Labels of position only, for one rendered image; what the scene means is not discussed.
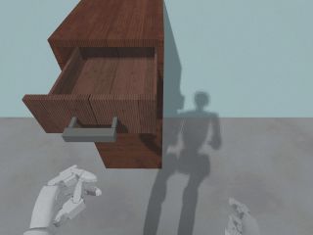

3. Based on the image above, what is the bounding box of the drawer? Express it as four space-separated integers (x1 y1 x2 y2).
22 46 157 134

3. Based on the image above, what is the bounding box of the cabinet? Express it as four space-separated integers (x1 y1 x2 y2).
47 0 164 169

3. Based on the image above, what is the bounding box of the robot left hand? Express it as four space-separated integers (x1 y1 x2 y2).
29 164 103 235

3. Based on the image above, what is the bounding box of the robot right hand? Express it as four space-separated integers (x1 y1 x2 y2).
225 198 262 235

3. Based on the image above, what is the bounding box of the handle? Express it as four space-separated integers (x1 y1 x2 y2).
62 117 118 142

